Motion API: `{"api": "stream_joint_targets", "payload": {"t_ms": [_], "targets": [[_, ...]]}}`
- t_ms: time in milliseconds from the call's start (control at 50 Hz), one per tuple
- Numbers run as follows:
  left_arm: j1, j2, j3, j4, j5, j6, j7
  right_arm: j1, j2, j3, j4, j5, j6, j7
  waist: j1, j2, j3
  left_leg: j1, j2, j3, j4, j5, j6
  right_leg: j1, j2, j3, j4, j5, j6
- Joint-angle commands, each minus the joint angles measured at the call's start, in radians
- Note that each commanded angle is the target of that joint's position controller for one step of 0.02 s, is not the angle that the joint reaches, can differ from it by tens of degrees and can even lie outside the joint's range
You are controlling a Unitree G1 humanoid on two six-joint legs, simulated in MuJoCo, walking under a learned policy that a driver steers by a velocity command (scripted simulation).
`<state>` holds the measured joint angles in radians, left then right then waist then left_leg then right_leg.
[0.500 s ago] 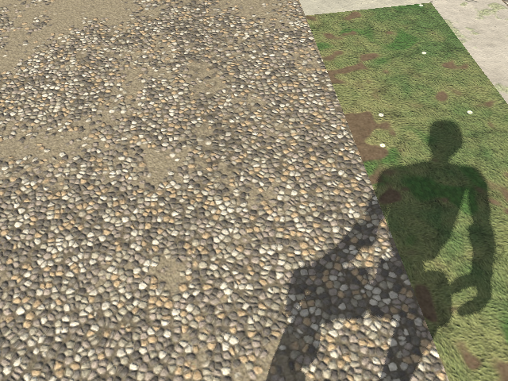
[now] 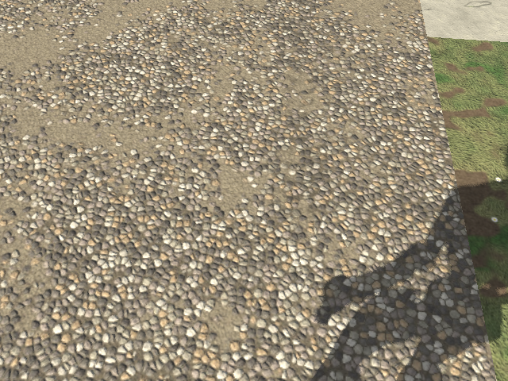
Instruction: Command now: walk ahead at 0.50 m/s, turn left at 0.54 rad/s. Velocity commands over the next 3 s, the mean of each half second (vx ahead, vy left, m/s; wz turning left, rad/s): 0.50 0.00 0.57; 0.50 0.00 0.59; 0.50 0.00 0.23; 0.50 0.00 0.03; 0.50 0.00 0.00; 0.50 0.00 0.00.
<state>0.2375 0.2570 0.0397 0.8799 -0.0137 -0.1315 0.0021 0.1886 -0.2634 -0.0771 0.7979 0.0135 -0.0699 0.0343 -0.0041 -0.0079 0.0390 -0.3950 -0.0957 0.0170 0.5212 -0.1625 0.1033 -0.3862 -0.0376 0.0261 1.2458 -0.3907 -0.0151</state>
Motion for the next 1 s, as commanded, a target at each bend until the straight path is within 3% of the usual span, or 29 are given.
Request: {"api": "stream_joint_targets", "payload": {"t_ms": [20, 60, 120, 180, 240, 300, 340, 360, 380, 400, 420, 440, 460, 480, 520, 560, 620, 700, 760, 800, 840, 860, 880, 900, 920, 940, 960, 980, 1000], "targets": [[-0.016, 0.126, 0.040, -0.105, 0.018, -0.011, 0.006, 0.023, -0.089, -0.018, -0.075, -0.007, -0.011, -0.009, 0.022, 0.008, -0.113, 0.269, 0.272, -0.397, -0.282, 0.222, 0.211, -0.245, -0.082, 0.065, -0.070, 0.068, 0.007], [-0.018, 0.099, 0.038, -0.120, 0.028, 0.010, 0.010, 0.037, -0.117, -0.024, -0.078, -0.002, -0.014, -0.019, 0.034, 0.023, -0.087, 0.182, 0.251, -0.341, -0.306, 0.284, 0.215, -0.222, -0.080, 0.041, -0.168, 0.102, 0.038], [-0.135, 0.078, 0.031, -0.165, 0.033, 0.019, 0.016, 0.091, -0.153, -0.035, -0.073, 0.004, -0.010, -0.039, 0.001, 0.045, -0.052, 0.130, 0.205, -0.280, -0.310, 0.282, 0.182, -0.230, -0.048, 0.019, -0.386, 0.280, 0.070], [-0.242, 0.057, 0.022, -0.199, 0.023, 0.014, 0.007, 0.136, -0.151, -0.035, -0.069, 0.010, 0.001, -0.047, -0.046, 0.082, -0.047, 0.121, 0.166, -0.263, -0.284, 0.185, 0.132, -0.167, 0.004, 0.013, -0.610, 0.452, 0.066], [-0.310, 0.078, 0.026, -0.233, 0.009, 0.005, -0.005, 0.177, -0.151, -0.035, -0.059, 0.015, 0.008, -0.048, -0.072, 0.101, -0.045, 0.173, 0.193, -0.332, -0.241, 0.122, 0.118, -0.136, 0.031, 0.029, -0.704, 0.470, 0.058], [-0.307, 0.116, 0.039, -0.248, 0.007, -0.012, -0.018, 0.182, -0.150, -0.036, -0.063, 0.014, 0.017, -0.056, -0.055, 0.117, -0.052, 0.267, 0.228, -0.429, -0.154, 0.099, 0.103, -0.104, 0.041, 0.053, -0.772, 0.370, 0.030], [-0.197, 0.140, 0.054, -0.223, 0.008, -0.022, -0.015, 0.149, -0.138, -0.032, -0.078, 0.011, 0.022, -0.057, 0.009, 0.141, -0.086, 0.268, 0.202, -0.447, -0.061, 0.163, 0.076, 0.048, 0.048, 0.031, -0.831, 0.336, -0.008], [-0.079, 0.174, 0.069, -0.205, 0.022, -0.027, -0.009, 0.129, -0.100, -0.018, -0.095, 0.005, 0.019, -0.053, 0.067, 0.118, -0.177, 0.205, 0.152, -0.402, 0.095, 0.185, 0.044, 0.253, -0.022, 0.078, -0.817, 0.342, -0.054], [0.091, 0.238, 0.084, -0.191, 0.029, -0.022, 0.000, 0.140, -0.044, 0.003, -0.119, -0.015, 0.014, -0.051, 0.121, -0.022, -0.322, 0.048, 0.069, -0.288, 0.394, -0.039, -0.001, 0.527, -0.208, 0.267, -0.805, 0.318, -0.115], [0.142, 0.287, 0.097, -0.152, 0.032, -0.008, -0.009, 0.294, -0.023, 0.012, -0.143, 0.024, 0.005, -0.048, 0.038, -0.390, -0.395, -0.306, -0.017, -0.206, 0.661, -0.455, -0.048, 0.771, -0.403, 0.739, -0.901, 0.098, -0.272], [0.096, 0.173, 0.074, -0.183, 0.015, -0.003, -0.011, 0.273, -0.135, -0.007, -0.106, 0.034, 0.008, -0.052, 0.062, -0.224, -0.293, -0.410, 0.073, -0.231, 0.781, -0.397, -0.061, 0.698, -0.389, 0.730, -0.933, -0.083, -0.241], [0.057, 0.119, 0.059, -0.193, 0.011, 0.005, -0.006, 0.162, -0.177, -0.019, -0.121, 0.023, 0.015, -0.050, 0.087, -0.115, -0.173, -0.424, 0.104, -0.201, 0.799, -0.294, -0.069, 0.570, -0.341, 0.552, -0.943, -0.042, -0.192], [0.009, 0.111, 0.051, -0.198, 0.020, 0.012, -0.007, 0.116, -0.158, -0.020, -0.130, 0.012, 0.021, -0.050, 0.064, -0.040, -0.109, -0.380, 0.137, -0.174, 0.777, -0.223, -0.076, 0.442, -0.295, 0.431, -0.967, 0.083, -0.171], [-0.018, 0.096, 0.046, -0.189, 0.023, 0.016, -0.008, 0.088, -0.142, -0.022, -0.143, 0.004, 0.022, -0.047, 0.045, -0.039, -0.060, -0.361, 0.163, -0.170, 0.730, -0.181, -0.079, 0.357, -0.258, 0.349, -0.992, 0.170, -0.166], [-0.030, 0.090, 0.044, -0.176, 0.026, 0.011, -0.009, 0.104, -0.099, -0.019, -0.149, 0.017, 0.031, -0.036, 0.018, -0.092, -0.042, -0.297, 0.195, -0.141, 0.685, -0.144, -0.080, 0.271, -0.212, 0.218, -1.043, 0.258, -0.156], [-0.019, 0.110, 0.052, -0.159, 0.020, 0.002, -0.012, 0.083, -0.075, -0.014, -0.168, 0.015, 0.040, -0.034, 0.015, -0.086, -0.034, -0.320, 0.207, -0.129, 0.646, -0.108, -0.089, 0.261, -0.215, 0.143, -1.073, 0.345, -0.176], [-0.002, 0.144, 0.065, -0.135, 0.021, 0.005, -0.008, 0.030, -0.067, -0.010, -0.191, 0.010, 0.042, -0.031, 0.021, -0.061, -0.033, -0.367, 0.216, -0.126, 0.531, -0.005, -0.104, 0.300, -0.227, 0.053, -1.085, 0.459, -0.185], [0.015, 0.169, 0.069, -0.113, 0.015, 0.020, 0.001, -0.081, -0.050, 0.001, -0.215, 0.010, 0.030, -0.007, 0.061, -0.056, -0.008, -0.323, 0.205, -0.068, 0.307, 0.173, -0.095, 0.329, -0.204, -0.080, -1.083, 0.484, -0.150], [0.057, 0.195, 0.075, -0.091, 0.004, 0.034, 0.004, -0.168, -0.045, 0.006, -0.250, 0.013, 0.029, 0.011, 0.090, -0.054, 0.024, -0.305, 0.191, -0.020, 0.200, 0.170, -0.078, 0.381, -0.226, -0.125, -1.074, 0.477, -0.136], [0.068, 0.213, 0.081, -0.081, -0.007, 0.045, 0.004, -0.195, -0.056, 0.002, -0.273, 0.014, 0.031, 0.021, 0.086, -0.062, 0.037, -0.293, 0.177, 0.005, 0.155, 0.100, -0.053, 0.433, -0.250, -0.147, -1.044, 0.538, -0.121], [0.057, 0.242, 0.089, -0.081, -0.016, 0.057, 0.008, -0.164, -0.085, -0.012, -0.280, 0.009, 0.036, 0.025, 0.047, -0.089, 0.004, -0.195, 0.124, 0.058, 0.127, -0.006, -0.013, 0.465, -0.254, -0.188, -0.939, 0.823, -0.102], [0.052, 0.257, 0.094, -0.083, -0.020, 0.064, 0.012, -0.098, -0.112, -0.028, -0.269, 0.006, 0.040, 0.023, 0.002, -0.103, -0.043, -0.092, 0.082, 0.088, 0.115, -0.048, 0.011, 0.466, -0.246, -0.210, -0.826, 0.990, -0.090], [0.036, 0.254, 0.091, -0.087, -0.024, 0.072, 0.016, 0.056, -0.153, -0.055, -0.228, 0.008, 0.042, 0.017, -0.087, -0.084, -0.121, 0.116, 0.034, 0.107, 0.045, 0.007, 0.046, 0.412, -0.216, -0.244, -0.630, 1.054, -0.066], [0.046, 0.218, 0.076, -0.100, -0.008, 0.069, 0.022, 0.239, -0.226, -0.090, -0.180, 0.010, 0.049, -0.001, -0.167, -0.013, -0.214, 0.436, 0.077, -0.011, 0.027, 0.043, 0.094, 0.186, -0.177, -0.248, -0.346, 0.841, -0.022], [0.136, 0.066, 0.025, -0.165, 0.039, 0.046, 0.006, 0.223, -0.356, -0.105, -0.182, 0.019, 0.041, -0.012, -0.045, 0.286, -0.286, 0.779, 0.355, -0.564, -0.032, -0.059, 0.268, -0.292, 0.007, -0.192, 0.026, -0.128, 0.039], [0.052, 0.125, 0.026, -0.181, 0.007, 0.004, -0.008, 0.267, -0.290, -0.081, -0.214, 0.011, 0.025, -0.008, -0.113, 0.204, -0.449, 0.833, 0.436, -0.863, -0.200, -0.222, 0.329, -0.409, 0.048, 0.051, 0.161, -0.215, 0.028], [-0.051, 0.183, 0.042, -0.210, -0.032, -0.014, -0.016, 0.236, -0.227, -0.061, -0.198, 0.001, 0.012, -0.002, -0.128, 0.134, -0.305, 0.748, 0.407, -0.722, -0.223, -0.158, 0.271, -0.491, 0.003, 0.065, 0.156, -0.113, 0.008], [-0.065, 0.169, 0.035, -0.214, -0.023, -0.022, -0.012, 0.178, -0.199, -0.051, -0.200, 0.006, 0.006, -0.002, -0.084, 0.071, -0.213, 0.597, 0.367, -0.600, -0.222, -0.077, 0.236, -0.458, -0.037, 0.058, 0.068, -0.022, -0.004], [-0.053, 0.170, 0.038, -0.195, 0.003, -0.019, -0.005, 0.098, -0.159, -0.037, -0.210, 0.004, 0.006, -0.004, -0.036, 0.026, -0.153, 0.449, 0.332, -0.492, -0.227, 0.033, 0.206, -0.384, -0.075, 0.053, -0.014, 0.033, 0.004]]}}
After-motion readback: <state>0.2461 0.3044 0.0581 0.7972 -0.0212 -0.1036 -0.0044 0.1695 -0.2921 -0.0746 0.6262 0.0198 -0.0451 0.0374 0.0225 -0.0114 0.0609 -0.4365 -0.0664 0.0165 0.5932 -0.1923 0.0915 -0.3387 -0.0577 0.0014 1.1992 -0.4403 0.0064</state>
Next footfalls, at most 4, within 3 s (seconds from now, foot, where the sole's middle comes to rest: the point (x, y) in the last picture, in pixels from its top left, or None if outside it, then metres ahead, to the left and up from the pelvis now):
0.36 right None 0.39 -0.11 -0.77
0.90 left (169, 346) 0.54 0.24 -0.77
1.42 right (172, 226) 0.91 0.27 -0.77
1.96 left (57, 214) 0.96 0.64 -0.77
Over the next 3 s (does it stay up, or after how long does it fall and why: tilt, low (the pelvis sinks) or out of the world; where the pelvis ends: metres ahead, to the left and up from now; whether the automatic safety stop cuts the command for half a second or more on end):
stays up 1.33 0.80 0.00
